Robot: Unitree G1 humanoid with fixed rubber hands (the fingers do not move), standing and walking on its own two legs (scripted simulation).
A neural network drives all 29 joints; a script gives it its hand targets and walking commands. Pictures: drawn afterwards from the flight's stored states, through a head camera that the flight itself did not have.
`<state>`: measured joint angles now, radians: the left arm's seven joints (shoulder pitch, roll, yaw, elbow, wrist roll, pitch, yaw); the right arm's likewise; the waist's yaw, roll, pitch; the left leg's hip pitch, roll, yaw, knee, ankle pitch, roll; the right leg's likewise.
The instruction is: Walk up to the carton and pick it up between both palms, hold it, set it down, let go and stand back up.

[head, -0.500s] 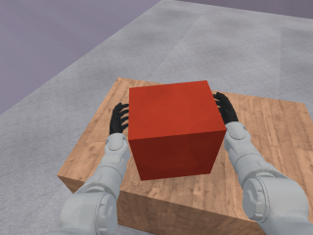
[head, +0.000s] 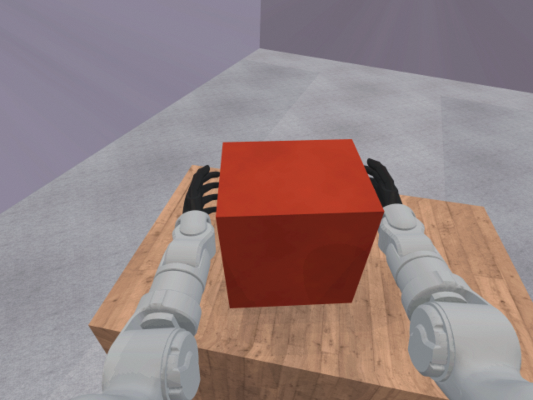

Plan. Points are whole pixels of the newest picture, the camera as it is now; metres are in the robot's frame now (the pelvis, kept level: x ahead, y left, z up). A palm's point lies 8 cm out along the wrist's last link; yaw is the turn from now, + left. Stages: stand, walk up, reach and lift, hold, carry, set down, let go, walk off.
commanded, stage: reach and lift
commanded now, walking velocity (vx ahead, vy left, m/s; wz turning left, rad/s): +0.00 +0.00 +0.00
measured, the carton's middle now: (289, 225) +0.39 +0.03 +0.08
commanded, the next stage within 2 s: hold in 1.50 s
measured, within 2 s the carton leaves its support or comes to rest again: neither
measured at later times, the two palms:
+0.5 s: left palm (195, 201) +0.35 +0.18 +0.15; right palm (396, 199) +0.39 -0.12 +0.17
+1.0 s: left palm (192, 192) +0.35 +0.18 +0.17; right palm (401, 193) +0.38 -0.12 +0.19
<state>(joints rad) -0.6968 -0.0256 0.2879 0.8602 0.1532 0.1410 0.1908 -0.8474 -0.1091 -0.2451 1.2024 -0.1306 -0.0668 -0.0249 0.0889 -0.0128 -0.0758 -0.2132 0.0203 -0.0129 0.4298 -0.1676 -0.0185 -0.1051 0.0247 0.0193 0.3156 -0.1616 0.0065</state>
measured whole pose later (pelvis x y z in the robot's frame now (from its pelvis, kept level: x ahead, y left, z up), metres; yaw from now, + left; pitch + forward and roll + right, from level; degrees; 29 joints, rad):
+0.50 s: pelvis +0.00 +0.00 +0.00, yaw +0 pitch -7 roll -2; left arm -0.68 -0.01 0.29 0.71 0.19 0.30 0.13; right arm -0.82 -0.07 -0.25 1.05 -0.10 0.06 -0.04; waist 0.05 -0.01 -0.06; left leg -0.14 0.02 -0.01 0.42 -0.17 -0.01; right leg -0.03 0.02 0.02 0.30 -0.16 0.01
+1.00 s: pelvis -0.01 +0.00 +0.00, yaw +0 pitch -8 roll -2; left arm -0.70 0.00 0.29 0.62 0.22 0.40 0.09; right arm -0.82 -0.05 -0.25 0.95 -0.07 0.12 -0.06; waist 0.04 -0.02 -0.04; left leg -0.12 0.02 -0.01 0.42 -0.16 -0.01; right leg -0.01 0.02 0.02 0.30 -0.15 0.01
